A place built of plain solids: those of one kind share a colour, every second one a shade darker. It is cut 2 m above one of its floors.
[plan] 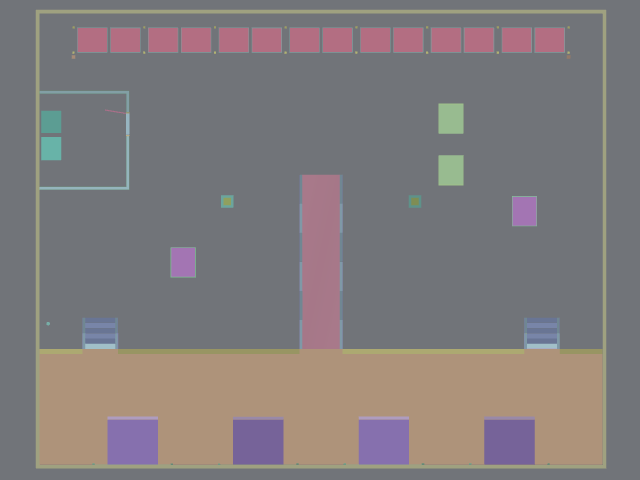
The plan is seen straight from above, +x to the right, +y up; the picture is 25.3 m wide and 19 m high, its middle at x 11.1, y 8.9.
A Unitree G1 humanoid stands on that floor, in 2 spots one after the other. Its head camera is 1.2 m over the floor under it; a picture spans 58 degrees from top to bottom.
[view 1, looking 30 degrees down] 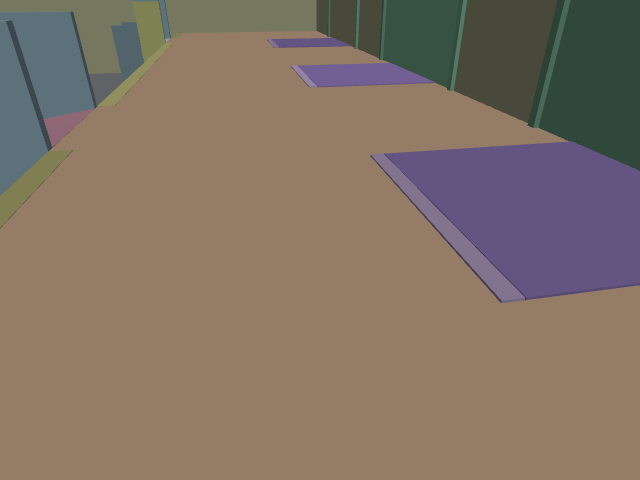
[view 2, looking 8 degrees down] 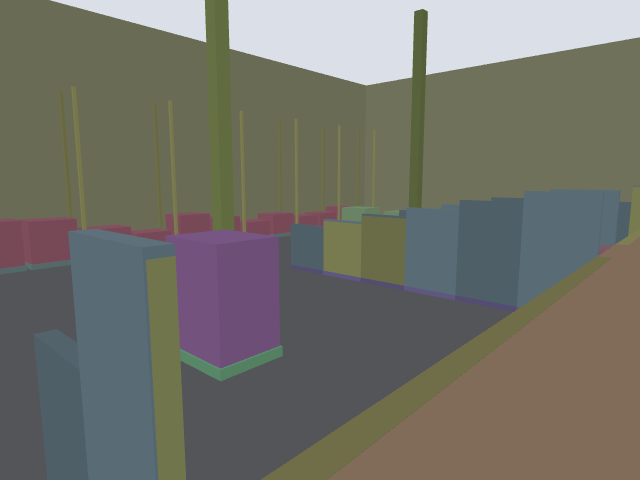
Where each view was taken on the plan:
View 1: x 6.32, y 2.98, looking -11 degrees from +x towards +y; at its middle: south_deck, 2.40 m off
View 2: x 2.40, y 3.34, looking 42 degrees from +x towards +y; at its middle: dock_south_cheek_whole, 10.73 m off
